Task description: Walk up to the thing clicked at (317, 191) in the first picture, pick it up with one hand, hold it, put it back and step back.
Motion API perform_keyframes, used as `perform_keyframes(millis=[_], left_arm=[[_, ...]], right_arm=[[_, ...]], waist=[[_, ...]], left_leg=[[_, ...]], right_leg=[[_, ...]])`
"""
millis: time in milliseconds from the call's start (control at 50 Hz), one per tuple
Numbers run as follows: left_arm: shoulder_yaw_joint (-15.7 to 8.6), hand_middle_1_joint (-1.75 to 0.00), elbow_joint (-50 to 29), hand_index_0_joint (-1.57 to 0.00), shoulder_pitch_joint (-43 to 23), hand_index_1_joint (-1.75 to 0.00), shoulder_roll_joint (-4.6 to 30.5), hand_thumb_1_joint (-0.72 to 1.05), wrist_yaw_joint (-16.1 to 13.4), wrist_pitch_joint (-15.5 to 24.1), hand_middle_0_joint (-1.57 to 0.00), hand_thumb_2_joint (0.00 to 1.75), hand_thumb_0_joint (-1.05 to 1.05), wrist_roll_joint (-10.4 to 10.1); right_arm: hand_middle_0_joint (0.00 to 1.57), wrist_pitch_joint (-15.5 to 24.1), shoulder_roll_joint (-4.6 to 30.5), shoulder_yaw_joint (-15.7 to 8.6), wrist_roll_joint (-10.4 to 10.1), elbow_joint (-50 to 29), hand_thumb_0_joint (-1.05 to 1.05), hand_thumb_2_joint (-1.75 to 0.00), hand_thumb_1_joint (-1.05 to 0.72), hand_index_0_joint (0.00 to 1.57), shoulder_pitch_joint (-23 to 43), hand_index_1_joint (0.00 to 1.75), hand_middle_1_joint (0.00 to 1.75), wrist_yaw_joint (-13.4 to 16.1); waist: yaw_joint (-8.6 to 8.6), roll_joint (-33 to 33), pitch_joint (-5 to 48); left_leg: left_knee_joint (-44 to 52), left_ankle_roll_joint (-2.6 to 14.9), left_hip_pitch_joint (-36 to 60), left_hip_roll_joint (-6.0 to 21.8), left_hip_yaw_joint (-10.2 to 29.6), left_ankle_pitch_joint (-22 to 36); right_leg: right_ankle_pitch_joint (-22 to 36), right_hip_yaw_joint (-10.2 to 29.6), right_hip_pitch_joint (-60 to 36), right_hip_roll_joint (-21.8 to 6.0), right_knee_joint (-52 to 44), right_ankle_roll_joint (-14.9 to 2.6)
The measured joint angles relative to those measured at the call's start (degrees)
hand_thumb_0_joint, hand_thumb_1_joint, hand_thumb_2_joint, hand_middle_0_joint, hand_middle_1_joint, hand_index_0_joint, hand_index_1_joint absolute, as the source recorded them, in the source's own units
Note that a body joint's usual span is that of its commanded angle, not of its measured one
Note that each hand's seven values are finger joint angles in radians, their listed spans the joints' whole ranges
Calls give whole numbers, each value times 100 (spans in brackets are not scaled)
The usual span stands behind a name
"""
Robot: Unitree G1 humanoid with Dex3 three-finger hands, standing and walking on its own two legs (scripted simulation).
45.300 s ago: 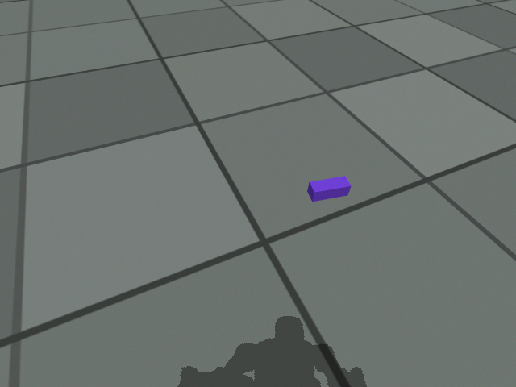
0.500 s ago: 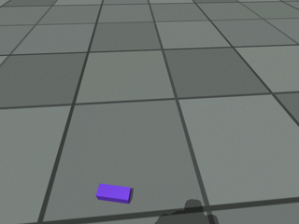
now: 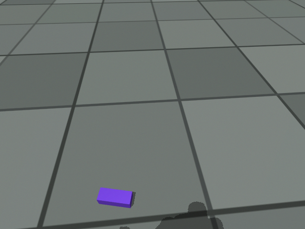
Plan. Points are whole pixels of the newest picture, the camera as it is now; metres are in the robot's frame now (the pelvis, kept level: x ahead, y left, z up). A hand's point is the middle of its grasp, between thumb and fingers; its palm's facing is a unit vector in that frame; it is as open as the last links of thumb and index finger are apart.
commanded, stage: stand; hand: left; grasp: from above
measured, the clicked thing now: (115, 197) +0.46 +0.24 -0.74
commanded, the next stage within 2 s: step back in 0.66 s
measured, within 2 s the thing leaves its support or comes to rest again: neither
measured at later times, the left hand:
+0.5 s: hand out of the picture +0.08 +0.24 -0.15, palm faces -0.01 -0.94 -0.34, open 7.4 cm
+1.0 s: hand out of the picture +0.11 +0.32 -0.18, palm faces +0.00 -0.93 -0.37, open 7.4 cm
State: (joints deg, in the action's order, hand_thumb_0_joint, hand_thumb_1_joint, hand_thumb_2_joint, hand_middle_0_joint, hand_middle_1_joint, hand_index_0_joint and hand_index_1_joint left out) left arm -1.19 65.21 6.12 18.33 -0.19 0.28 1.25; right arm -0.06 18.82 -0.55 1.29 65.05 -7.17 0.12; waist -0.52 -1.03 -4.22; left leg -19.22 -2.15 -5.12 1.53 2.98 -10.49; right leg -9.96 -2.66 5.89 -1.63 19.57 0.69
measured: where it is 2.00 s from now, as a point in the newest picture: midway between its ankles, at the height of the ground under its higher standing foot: outside the picture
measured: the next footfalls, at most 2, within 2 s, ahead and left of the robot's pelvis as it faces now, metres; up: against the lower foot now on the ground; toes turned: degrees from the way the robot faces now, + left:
right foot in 1.48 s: -0.14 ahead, -0.06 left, +0.00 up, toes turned -4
left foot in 1.82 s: -0.23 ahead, +0.18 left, +0.00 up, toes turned -2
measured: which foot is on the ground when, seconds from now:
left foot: down 0.00-1.00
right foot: down 0.00-0.96, up 0.98-1.00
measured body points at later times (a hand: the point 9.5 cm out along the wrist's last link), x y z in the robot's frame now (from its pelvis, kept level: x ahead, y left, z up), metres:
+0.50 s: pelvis +0.01 +0.00 +0.00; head +0.02 -0.01 +0.45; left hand +0.09 +0.29 -0.13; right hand +0.08 -0.30 -0.14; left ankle +0.00 +0.15 -0.75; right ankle +0.01 -0.12 -0.75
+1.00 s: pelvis -0.05 +0.05 -0.03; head +0.03 +0.08 +0.41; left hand +0.10 +0.37 -0.16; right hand +0.02 -0.28 -0.14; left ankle -0.05 +0.14 -0.75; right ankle +0.00 -0.12 -0.73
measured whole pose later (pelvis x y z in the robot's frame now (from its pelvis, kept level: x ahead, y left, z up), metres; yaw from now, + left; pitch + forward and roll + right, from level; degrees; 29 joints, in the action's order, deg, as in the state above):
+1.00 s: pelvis -0.05 +0.05 -0.03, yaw +1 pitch -2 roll +0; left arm -3.9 51.6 -0.6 23.1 -1.4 -3.3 0.7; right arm -2.3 22.1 -3.7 2.1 54.8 -8.4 -0.6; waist 0.8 3.1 -12.4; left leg -38.6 2.4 -16.2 -2.7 0.5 -20.7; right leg -24.7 3.6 23.0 -3.0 43.8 0.2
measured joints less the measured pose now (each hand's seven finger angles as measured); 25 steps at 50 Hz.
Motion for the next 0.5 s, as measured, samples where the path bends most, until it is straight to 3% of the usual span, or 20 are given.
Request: perform_keyframes(millis=[500], left_arm=[[62, -30, -65, -20, -23, -30, 44, 90, 19, 27, -21, 90, 0, -24]], right_arm=[[20, 3, 37, 22, -16, 7, 0, -89, -90, 21, 57, 30, 30, -23]], waist=[[23, 24, 35]], left_leg=[[80, -32, 35, 26, -15, -21]], right_leg=[[-66, 10, 17, 22, 16, -29]])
